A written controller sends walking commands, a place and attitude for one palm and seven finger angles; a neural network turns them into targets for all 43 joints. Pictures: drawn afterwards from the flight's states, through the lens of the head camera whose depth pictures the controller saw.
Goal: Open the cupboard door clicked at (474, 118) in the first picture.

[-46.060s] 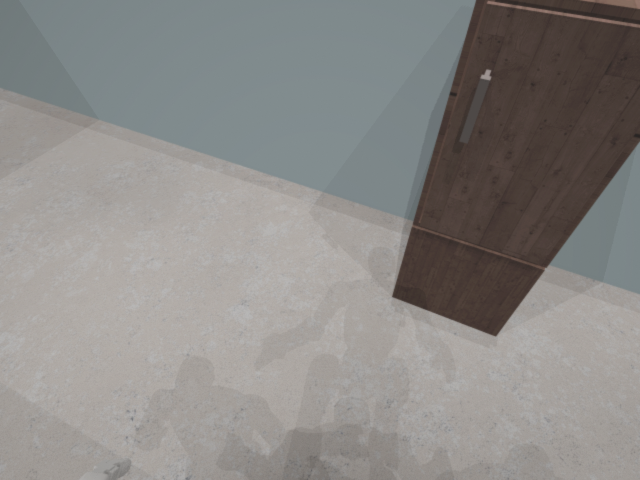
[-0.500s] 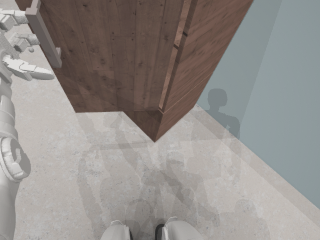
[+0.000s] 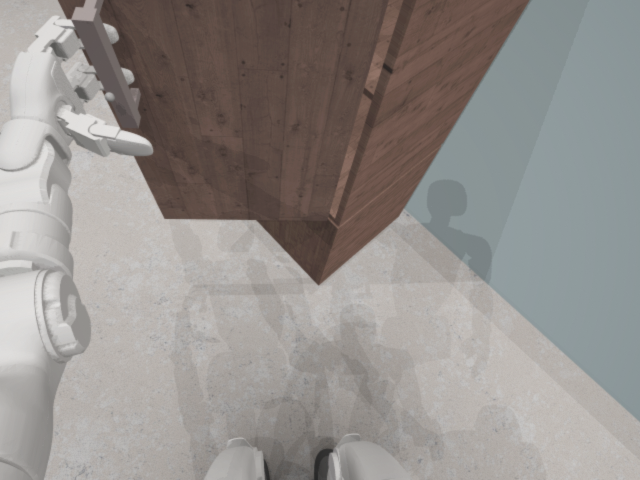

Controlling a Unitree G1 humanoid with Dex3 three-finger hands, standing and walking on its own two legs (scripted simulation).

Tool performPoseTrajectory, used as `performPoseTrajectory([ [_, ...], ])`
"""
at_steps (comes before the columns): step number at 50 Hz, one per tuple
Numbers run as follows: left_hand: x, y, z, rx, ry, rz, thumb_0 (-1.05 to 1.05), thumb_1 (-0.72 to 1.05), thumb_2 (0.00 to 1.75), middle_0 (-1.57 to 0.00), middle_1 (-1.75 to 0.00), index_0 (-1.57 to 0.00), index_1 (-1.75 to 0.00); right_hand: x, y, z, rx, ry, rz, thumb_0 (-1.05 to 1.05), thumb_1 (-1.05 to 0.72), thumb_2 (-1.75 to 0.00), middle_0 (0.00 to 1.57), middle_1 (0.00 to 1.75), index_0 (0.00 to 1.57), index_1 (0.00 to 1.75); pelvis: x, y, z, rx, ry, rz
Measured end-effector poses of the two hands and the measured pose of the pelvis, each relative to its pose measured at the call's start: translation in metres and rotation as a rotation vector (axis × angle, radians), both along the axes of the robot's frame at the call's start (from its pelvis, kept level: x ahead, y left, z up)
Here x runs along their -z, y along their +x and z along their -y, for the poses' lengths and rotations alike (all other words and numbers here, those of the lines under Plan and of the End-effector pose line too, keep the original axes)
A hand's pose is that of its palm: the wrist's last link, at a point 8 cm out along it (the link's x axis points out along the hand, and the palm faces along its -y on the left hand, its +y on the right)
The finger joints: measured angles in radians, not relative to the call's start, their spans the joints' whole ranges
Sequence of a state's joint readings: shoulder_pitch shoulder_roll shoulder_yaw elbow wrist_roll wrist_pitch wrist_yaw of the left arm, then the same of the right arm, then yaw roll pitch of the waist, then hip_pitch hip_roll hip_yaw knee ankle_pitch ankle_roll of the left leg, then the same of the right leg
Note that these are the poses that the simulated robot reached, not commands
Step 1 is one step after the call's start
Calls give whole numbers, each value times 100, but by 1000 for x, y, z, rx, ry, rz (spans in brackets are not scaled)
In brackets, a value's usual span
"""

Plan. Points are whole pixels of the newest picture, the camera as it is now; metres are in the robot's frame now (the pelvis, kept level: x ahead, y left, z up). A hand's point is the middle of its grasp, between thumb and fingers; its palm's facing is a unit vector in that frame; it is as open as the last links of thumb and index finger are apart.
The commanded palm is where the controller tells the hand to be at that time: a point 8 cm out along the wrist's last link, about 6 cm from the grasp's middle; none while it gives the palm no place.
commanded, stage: slide the fingers in behind the handle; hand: left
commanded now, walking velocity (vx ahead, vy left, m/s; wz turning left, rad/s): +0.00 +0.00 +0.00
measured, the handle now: (114, 64) +0.58 +0.20 +0.11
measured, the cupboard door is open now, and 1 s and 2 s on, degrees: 50 49 58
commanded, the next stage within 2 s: close the thumb around the handle in 0.70 s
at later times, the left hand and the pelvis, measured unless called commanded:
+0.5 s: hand (134, 96) +0.53 +0.17 +0.11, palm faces -0.01 -1.00 -0.01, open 13.9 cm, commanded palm +0.52 +0.21 +0.10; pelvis +0.00 -0.01 +0.00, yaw +0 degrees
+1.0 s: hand (134, 97) +0.53 +0.17 +0.11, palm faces -0.01 -1.00 -0.01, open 13.0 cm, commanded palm +0.51 +0.20 +0.10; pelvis +0.01 -0.01 +0.00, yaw -1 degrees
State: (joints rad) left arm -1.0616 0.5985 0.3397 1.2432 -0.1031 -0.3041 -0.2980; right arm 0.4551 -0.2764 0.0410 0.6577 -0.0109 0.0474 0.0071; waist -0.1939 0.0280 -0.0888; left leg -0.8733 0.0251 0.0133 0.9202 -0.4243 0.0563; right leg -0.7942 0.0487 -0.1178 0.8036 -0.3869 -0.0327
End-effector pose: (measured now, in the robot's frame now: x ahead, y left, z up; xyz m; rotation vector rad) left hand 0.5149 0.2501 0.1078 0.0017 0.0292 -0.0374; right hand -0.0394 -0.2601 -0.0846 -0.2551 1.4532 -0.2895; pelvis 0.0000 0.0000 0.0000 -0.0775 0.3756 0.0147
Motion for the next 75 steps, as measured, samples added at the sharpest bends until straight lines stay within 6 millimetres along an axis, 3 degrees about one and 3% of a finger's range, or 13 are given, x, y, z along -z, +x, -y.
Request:
performPoseTrajectory([
  [15, -1, -2, 27, -31, 10, -4, -1, -50, 30, -30, -120, -29, -123, 6, 2, 0, 23, 42, 43, 1, -91, -90, 20, 30, 20, 30, -1, 0, 8, 14, 14, 21],
  [33, -2, -1, 26, -25, 7, -7, -1, -50, 30, -29, -120, -30, -122, 2, 3, 16, 21, 14, 37, 1, -91, -90, 20, 30, 20, 30, -3, 1, 16, 15, 21, 18],
  [45, -1, -1, 26, -22, 5, -5, -1, -47, 31, -29, -120, -30, -122, 2, 10, 14, 20, 17, 50, 1, -91, -90, 20, 30, 20, 30, -4, 4, 14, 17, 21, 19],
  [53, -1, -2, 26, -30, 8, -1, -1, -20, 43, -29, -123, -30, -124, 5, 15, 8, 22, 38, 56, 1, -91, -90, 20, 30, 20, 30, -5, 8, 11, 19, 21, 23],
  [69, -1, -2, 25, -21, -1, 4, 1, 63, 78, -35, -132, -36, -132, 4, 16, 5, 24, 31, 59, 1, -91, -90, 20, 30, 20, 30, -5, 8, 7, 20, 19, 27],
  [75, -1, -3, 24, -20, -1, 6, 1, 78, 84, -36, -134, -37, -134, 3, 14, 5, 27, 26, 58, 1, -91, -90, 20, 30, 20, 30, -5, 7, 6, 21, 18, 29],
])
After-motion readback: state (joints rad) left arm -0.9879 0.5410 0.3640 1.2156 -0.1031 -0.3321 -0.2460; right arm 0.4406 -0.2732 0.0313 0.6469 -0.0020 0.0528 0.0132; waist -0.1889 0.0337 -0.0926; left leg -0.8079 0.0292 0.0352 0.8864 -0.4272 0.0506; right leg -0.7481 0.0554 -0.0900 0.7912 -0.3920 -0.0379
